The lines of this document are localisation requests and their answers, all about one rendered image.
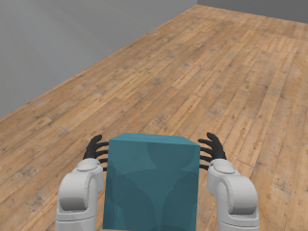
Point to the right robot hand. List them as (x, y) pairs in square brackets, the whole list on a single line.
[(216, 152)]

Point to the left robot hand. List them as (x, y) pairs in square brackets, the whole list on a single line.
[(91, 152)]

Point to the carton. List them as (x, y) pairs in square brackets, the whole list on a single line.
[(151, 183)]

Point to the left robot forearm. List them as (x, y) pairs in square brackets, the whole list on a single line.
[(77, 197)]

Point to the right robot forearm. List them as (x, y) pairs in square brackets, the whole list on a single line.
[(236, 197)]

